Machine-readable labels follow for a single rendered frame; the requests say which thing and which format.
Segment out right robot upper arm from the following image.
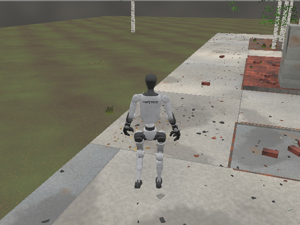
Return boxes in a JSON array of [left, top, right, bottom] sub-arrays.
[[160, 95, 173, 120]]

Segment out right robot hand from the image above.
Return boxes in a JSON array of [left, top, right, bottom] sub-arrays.
[[170, 130, 180, 141]]

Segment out left robot shin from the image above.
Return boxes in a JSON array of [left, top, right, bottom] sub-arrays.
[[136, 150, 143, 182]]

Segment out left robot upper arm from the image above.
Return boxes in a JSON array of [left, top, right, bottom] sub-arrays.
[[128, 94, 141, 119]]

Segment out left robot hand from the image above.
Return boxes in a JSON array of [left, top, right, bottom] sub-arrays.
[[123, 127, 134, 136]]

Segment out robot right forearm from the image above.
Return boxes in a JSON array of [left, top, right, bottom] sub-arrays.
[[169, 113, 179, 132]]

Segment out robot left forearm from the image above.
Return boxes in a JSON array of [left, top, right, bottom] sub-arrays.
[[124, 113, 133, 128]]

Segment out robot torso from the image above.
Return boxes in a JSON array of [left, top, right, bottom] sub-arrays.
[[140, 92, 161, 141]]

